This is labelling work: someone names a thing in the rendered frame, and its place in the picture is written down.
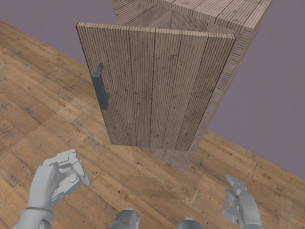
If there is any right robot thigh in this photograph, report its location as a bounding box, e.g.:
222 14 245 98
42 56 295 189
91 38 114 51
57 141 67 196
177 219 205 229

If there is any robot left hand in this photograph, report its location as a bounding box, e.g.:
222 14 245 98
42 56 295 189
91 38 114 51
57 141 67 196
28 149 91 211

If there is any robot right hand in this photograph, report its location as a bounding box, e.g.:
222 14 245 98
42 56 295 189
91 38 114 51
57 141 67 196
222 174 262 229

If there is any robot left forearm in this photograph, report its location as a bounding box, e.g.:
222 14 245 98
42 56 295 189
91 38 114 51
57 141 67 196
12 207 55 229

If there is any robot thigh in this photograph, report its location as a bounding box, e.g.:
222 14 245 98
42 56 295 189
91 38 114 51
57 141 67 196
109 210 140 229
177 219 205 229

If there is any cupboard door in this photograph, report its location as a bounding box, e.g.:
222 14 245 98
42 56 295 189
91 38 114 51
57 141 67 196
75 22 237 151

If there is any handle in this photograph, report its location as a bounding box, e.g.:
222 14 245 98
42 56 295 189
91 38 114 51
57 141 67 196
91 63 110 110

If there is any left robot thigh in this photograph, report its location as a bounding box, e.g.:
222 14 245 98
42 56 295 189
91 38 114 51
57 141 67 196
109 210 140 229

